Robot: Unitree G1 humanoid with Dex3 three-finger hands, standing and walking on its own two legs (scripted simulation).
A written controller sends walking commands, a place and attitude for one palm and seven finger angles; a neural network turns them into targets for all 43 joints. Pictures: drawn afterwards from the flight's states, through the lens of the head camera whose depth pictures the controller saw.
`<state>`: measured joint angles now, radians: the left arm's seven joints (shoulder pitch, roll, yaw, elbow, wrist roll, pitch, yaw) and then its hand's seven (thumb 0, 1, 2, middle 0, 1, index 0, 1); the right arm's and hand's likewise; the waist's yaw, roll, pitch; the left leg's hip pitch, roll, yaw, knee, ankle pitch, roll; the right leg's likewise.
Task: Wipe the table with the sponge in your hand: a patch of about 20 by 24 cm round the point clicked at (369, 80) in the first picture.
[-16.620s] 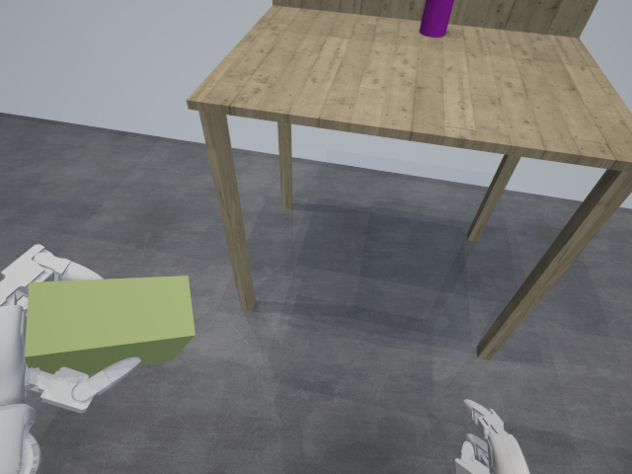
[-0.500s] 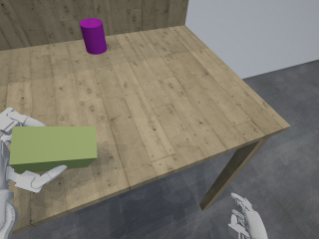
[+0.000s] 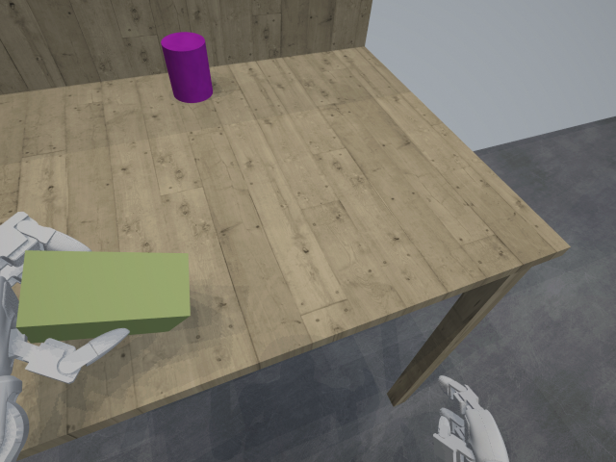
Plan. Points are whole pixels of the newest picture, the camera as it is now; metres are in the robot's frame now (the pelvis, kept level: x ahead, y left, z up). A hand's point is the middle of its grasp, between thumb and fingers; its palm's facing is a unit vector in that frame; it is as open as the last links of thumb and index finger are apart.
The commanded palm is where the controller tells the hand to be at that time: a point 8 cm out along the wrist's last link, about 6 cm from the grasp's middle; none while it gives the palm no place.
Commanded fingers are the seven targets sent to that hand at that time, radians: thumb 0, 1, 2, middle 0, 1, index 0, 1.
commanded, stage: look again from close up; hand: left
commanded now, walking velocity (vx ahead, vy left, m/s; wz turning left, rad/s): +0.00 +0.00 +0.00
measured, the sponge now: (134, 297) +0.24 +0.21 +0.14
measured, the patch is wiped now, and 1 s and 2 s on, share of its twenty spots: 0.00 0.00 0.00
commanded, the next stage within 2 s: turn the palm down, sponge in hand in 0.18 s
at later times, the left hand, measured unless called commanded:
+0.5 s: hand (53, 274) +0.23 +0.26 +0.18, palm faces +0.40 -0.79 -0.47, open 10.3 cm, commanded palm +0.16 +0.28 +0.19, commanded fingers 0.00 0.10 1.30 -1.20 -1.60 -1.20 -1.60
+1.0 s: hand (98, 293) +0.21 +0.21 +0.19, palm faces +0.30 -0.54 -0.79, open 10.3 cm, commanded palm +0.16 +0.25 +0.23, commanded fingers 0.00 0.10 1.30 -1.20 -1.60 -1.20 -1.60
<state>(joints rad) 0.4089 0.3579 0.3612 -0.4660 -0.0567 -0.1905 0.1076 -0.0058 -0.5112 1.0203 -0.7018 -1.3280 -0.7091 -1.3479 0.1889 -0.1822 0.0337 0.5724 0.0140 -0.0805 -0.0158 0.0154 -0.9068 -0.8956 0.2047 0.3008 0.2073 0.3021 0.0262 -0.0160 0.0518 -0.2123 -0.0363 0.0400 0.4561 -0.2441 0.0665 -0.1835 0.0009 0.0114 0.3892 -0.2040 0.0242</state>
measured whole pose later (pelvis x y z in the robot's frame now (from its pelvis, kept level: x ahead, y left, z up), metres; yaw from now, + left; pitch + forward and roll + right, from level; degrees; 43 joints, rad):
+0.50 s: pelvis -0.01 -0.01 -0.01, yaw +0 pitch -1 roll +0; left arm 0.17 0.45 0.38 -0.41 -0.01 0.15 0.00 -0.01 -0.51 1.02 -0.71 -1.32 -0.71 -1.34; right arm 0.15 -0.24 0.04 0.58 0.00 -0.07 0.01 0.02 -0.91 -0.90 0.20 0.30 0.21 0.30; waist 0.07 0.02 0.01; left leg -0.25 -0.04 0.05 0.52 -0.26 0.05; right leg -0.25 -0.01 -0.01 0.54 -0.26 0.00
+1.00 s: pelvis -0.02 -0.07 -0.02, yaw +2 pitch -3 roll +1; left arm 0.14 0.65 0.31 -0.36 0.17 0.20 -0.09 -0.01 -0.52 1.02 -0.71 -1.32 -0.72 -1.34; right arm 0.14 -0.26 0.05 0.59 0.04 -0.05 -0.13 0.02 -0.91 -0.90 0.20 0.30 0.21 0.30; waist 0.09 0.08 0.00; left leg -0.27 0.01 -0.01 0.61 -0.29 -0.02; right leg -0.27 0.05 -0.07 0.62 -0.31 -0.08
